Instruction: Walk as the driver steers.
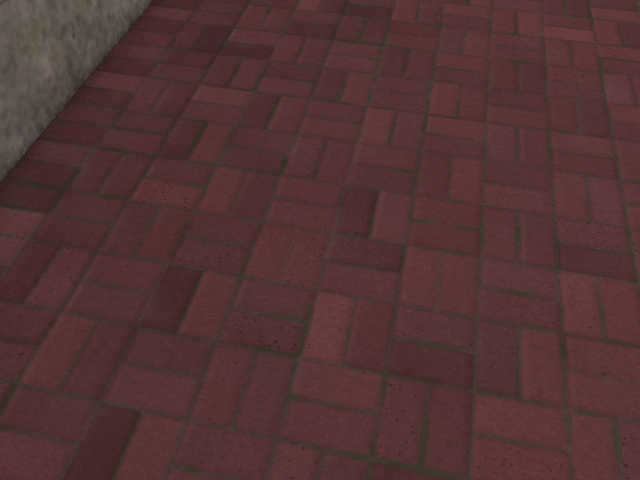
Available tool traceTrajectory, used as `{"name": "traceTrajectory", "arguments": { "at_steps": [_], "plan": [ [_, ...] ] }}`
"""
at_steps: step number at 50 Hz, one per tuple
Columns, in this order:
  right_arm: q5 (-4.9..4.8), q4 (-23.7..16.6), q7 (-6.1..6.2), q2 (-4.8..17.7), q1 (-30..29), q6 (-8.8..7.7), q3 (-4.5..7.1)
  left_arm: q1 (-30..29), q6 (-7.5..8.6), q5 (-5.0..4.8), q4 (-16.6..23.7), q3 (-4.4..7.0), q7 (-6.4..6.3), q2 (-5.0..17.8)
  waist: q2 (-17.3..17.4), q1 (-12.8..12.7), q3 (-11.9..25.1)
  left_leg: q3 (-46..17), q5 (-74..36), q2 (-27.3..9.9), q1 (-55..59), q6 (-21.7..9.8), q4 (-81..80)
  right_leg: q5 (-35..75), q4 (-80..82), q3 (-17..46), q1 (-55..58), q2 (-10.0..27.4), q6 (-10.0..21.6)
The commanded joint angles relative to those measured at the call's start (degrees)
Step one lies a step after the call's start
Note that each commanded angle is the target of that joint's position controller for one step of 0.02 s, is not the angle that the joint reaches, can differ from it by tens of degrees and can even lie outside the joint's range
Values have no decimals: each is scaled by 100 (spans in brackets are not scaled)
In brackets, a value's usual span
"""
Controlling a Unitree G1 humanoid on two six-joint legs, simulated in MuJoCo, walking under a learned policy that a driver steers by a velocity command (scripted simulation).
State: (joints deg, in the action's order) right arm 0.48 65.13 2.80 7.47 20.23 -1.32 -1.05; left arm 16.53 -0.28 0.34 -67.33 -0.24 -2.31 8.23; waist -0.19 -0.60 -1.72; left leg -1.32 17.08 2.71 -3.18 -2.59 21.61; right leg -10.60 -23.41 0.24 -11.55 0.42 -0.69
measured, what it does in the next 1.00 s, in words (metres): walks ahead: right foot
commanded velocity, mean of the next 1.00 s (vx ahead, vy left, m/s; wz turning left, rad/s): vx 0.11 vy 0.00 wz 0.00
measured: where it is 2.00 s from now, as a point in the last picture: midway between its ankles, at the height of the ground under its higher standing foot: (366, 430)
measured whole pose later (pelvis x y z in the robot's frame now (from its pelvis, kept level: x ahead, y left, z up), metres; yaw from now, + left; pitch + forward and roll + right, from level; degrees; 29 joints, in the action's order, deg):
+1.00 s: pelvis +0.11 -0.06 -0.01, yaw +1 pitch +0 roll +0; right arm 1.5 63.7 0.1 10.6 26.6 -3.6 1.9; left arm 16.0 4.0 1.0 -58.8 3.6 0.3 10.6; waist 2.4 0.5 -1.6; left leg -0.7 23.0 -0.4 -12.9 -4.9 57.5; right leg -16.4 -30.9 -6.4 -14.4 -1.9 4.6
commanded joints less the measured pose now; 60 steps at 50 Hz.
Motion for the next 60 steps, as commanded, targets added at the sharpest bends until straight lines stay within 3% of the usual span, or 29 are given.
{"name": "traceTrajectory", "arguments": {
  "at_steps": [1, 29, 31, 32, 34, 35, 37, 39, 42, 44, 45, 46, 47, 48, 49, 50, 52, 54, 60],
  "plan": [
    [0, -12, 13, 413, 547, -17, 61, 415, 13, 0, 12, 54, -14, 405, 62, 0, -339, -505, -1319, -716, -664, -102, -446, 859, 201, 409, 284, 469, 192],
    [1, -30, 16, 318, 716, -39, 72, 541, 12, -6, -32, 52, -26, 306, 70, 8, -388, -482, -1466, -729, -632, -106, -440, 881, 154, 374, 276, 477, 157],
    [21, -17, 10, 353, 792, -28, 91, 502, 0, 16, -18, 46, -17, 273, 142, 62, -356, -562, -270, -664, -634, -185, -659, 114, 79, 265, 205, 318, 177],
    [20, -18, 5, 510, 852, -2, 158, 417, -7, 36, 46, 67, -3, 304, 309, 113, -458, -733, 696, -683, -674, -311, -793, -498, -213, 88, -24, 124, 208],
    [9, -17, -19, 781, 1091, 55, 288, 97, -6, 123, 273, 102, 69, 313, 754, 306, -930, -1529, 2520, -1175, -645, -733, -1250, -1471, -1082, -345, -1070, -211, 260],
    [13, -1, -33, 818, 1218, 58, 325, -105, 25, 180, 429, 91, 108, 246, 842, 398, -1227, -1916, 2881, -1530, -660, -949, -1439, -1535, -1433, -477, -1510, -135, 293],
    [88, 34, -50, 766, 1392, -12, 349, -449, 142, 182, 723, 120, 171, 270, 819, 483, -1488, -2317, 2401, -1933, -439, -1255, -1590, -1592, -2137, -357, -2240, 167, 372],
    [129, 21, -61, 830, 1392, -121, 387, -574, 283, 150, 932, 174, 234, 367, 648, 417, -1377, -2175, 1411, -1991, 127, -1319, -1456, -1587, -2250, -248, -2710, 324, 437],
    [99, -87, -77, 905, 1123, -244, 420, -546, 408, 47, 1128, 268, 322, 461, 639, 190, -1014, -1584, 178, -1793, 100, -1119, -1159, -1195, -1586, -365, -1966, 205, 489],
    [10, -212, -101, 949, 663, -285, 424, 342, 423, -12, 901, 317, 338, 339, 530, -364, -741, -946, -485, -1443, -905, -829, -581, -379, -678, -679, -82, -140, 530],
    [16, -254, -139, 888, 612, -329, 392, 1104, 434, -24, 605, 424, 301, 475, 177, -652, -392, -579, -1152, -1101, -1453, -669, 256, -313, -436, -693, 1185, -364, 528],
    [29, -376, -190, 664, 522, -382, 310, 1924, 473, 72, 450, 559, 228, 895, -752, -1002, 37, 108, -911, -542, -2147, -405, 1958, -1259, 313, 658, 2133, 662, 693],
    [3, -588, -232, 305, 773, -395, 246, 2563, 424, 81, 311, 682, 231, 1475, -2039, -920, 433, 539, 1246, 195, -3252, -207, 3848, -2549, 1438, 3437, 2584, 2086, 1264],
    [168, -632, -271, 598, 487, -349, 316, 1906, 340, 67, 402, 571, 227, 1088, -977, -514, -153, -30, 1074, -248, -3521, -336, 4687, -3198, 1617, 3690, 1770, 2100, 1298],
    [165, -701, -338, 513, 255, -358, 307, 1151, 353, 73, 670, 508, 248, 924, -361, -256, -608, -97, 422, -521, -3601, -399, 4839, -2865, 1589, 3086, 1130, 1993, 1240],
    [117, -693, -377, 423, 206, -391, 292, 748, 401, 74, 806, 467, 268, 840, -56, -81, -700, -120, -59, -693, -3399, -385, 4650, -1923, 1658, 2429, 750, 1754, 1174],
    [150, -659, -411, 429, 304, -331, 329, 674, 513, 61, 793, 355, 247, 604, -97, 144, -544, -6, -371, -814, -3062, -281, 4342, -607, 1671, 1491, 604, 1329, 1024],
    [146, -691, -434, 492, 254, -236, 375, 1014, 594, 43, 649, 301, 213, 558, -220, 186, -449, 181, -500, -762, -3146, -201, 4218, 538, 1602, 1005, 816, 1182, 991],
    [106, -1266, -478, 463, -1380, -139, 372, 1600, 640, 52, 487, 186, 179, 531, -353, -41, -689, 624, -1113, -647, -3837, -10, 3070, 2468, 1580, 308, 1045, 991, 997]
  ]
}}
Keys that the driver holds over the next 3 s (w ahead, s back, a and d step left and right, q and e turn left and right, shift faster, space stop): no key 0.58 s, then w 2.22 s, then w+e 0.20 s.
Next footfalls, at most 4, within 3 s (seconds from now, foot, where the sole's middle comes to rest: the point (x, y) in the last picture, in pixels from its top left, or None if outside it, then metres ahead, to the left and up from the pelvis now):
0.90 right None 0.16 -0.13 -0.78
1.42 left None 0.51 0.01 -0.78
1.98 right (397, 353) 0.82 -0.15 -0.78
2.54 left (328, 254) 1.13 0.02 -0.78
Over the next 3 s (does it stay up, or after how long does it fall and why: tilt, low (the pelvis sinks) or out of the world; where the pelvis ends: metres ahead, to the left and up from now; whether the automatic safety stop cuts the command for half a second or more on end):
stays up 1.20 -0.06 0.00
